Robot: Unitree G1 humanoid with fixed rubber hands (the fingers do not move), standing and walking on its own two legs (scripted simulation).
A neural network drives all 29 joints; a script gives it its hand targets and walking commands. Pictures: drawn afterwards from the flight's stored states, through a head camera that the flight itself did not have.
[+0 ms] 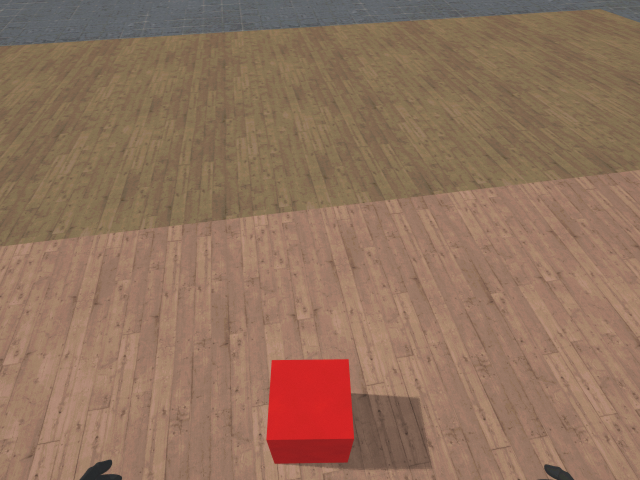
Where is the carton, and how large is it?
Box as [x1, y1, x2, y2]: [266, 359, 353, 463]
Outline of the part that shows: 348,359 272,360 266,439 275,463 347,462 353,440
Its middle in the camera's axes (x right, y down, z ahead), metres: -0.02 +0.48 +1.09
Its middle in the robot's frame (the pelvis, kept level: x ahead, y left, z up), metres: +0.41 +0.03 -0.66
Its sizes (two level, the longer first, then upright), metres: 0.210 0.200 0.250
